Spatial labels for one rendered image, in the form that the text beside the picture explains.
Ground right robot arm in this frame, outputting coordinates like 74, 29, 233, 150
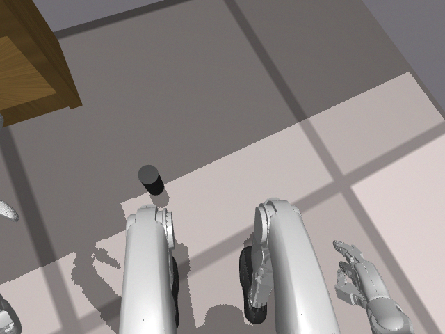
366, 298, 414, 334

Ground left robot arm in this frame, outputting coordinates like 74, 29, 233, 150
0, 294, 22, 334

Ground bookshelf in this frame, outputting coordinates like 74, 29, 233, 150
0, 0, 83, 127

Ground right robot hand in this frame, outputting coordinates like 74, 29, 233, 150
333, 241, 391, 309

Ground left robot hand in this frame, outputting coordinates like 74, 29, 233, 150
0, 114, 19, 222

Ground can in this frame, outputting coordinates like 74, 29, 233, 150
138, 165, 164, 196

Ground right robot foot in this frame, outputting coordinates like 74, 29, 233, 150
239, 246, 267, 324

